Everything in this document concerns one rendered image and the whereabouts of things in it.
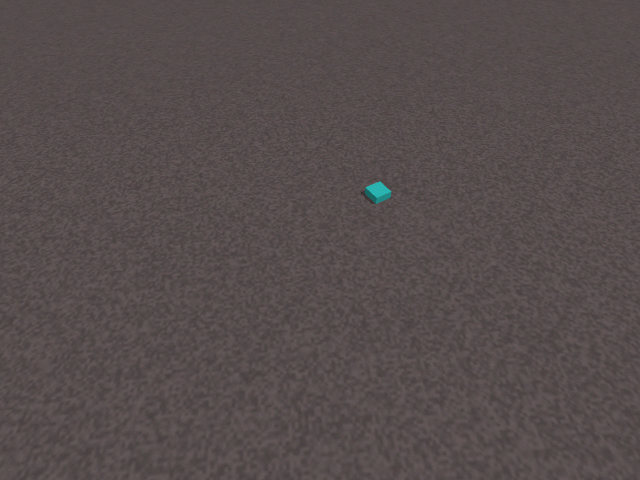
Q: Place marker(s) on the small box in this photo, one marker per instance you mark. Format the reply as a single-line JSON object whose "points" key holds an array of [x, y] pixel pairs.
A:
{"points": [[377, 192]]}

